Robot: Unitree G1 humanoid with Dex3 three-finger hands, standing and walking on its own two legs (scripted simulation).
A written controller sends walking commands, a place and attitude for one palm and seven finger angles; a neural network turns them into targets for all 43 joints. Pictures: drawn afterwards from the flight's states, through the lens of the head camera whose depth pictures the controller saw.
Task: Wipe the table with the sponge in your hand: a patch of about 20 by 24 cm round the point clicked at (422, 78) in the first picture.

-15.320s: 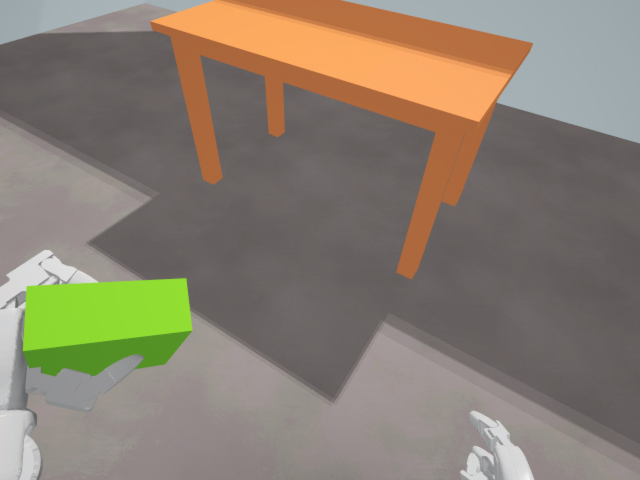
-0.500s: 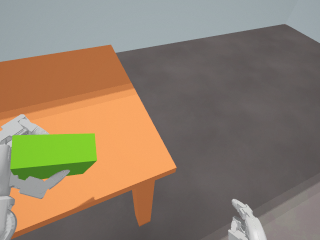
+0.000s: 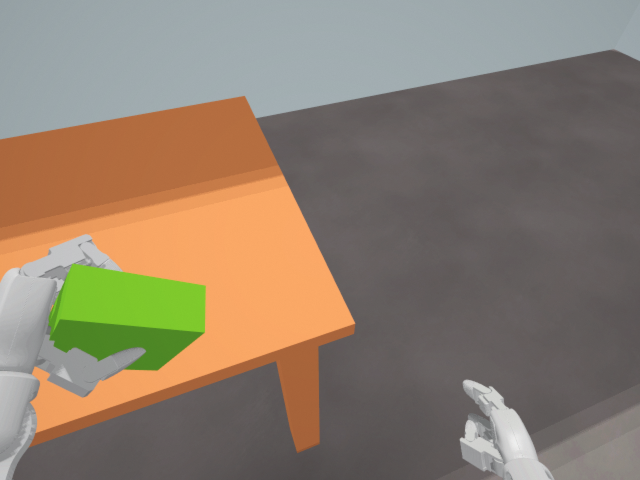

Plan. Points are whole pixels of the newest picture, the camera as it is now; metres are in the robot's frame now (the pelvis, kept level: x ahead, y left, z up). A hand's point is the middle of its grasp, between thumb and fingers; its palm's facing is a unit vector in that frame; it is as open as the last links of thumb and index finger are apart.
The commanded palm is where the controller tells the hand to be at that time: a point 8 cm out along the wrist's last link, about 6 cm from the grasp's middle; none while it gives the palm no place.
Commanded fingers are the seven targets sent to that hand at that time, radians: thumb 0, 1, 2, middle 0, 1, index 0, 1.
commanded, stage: turn the palm down, sponge in hand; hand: left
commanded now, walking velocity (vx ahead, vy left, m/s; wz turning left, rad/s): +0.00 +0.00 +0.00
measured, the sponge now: (142, 327) +0.23 +0.22 +0.12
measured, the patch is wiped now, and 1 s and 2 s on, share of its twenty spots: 0.00 0.00 0.00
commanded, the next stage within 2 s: move the sponge above the wiping area in 1.88 s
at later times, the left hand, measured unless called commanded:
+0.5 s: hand (95, 292) +0.24 +0.24 +0.17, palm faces +0.27 -0.49 -0.83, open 9.3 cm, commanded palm +0.19 +0.26 +0.21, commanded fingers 0.00 0.10 1.30 -1.20 -1.60 -1.20 -1.60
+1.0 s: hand (93, 293) +0.24 +0.25 +0.17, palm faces +0.18 -0.27 -0.95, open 9.3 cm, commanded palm +0.20 +0.26 +0.22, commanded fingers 0.00 0.10 1.30 -1.20 -1.60 -1.20 -1.60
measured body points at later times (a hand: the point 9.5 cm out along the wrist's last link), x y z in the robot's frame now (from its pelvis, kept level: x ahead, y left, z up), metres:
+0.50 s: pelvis +0.02 -0.05 +0.00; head +0.01 -0.08 +0.45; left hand +0.22 +0.27 +0.22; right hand +0.20 -0.29 -0.10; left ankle +0.04 +0.06 -0.73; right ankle -0.01 -0.10 -0.73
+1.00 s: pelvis +0.01 -0.03 +0.01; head +0.01 -0.08 +0.45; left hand +0.23 +0.26 +0.22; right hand +0.25 -0.24 -0.08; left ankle +0.04 +0.06 -0.73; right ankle -0.01 -0.10 -0.73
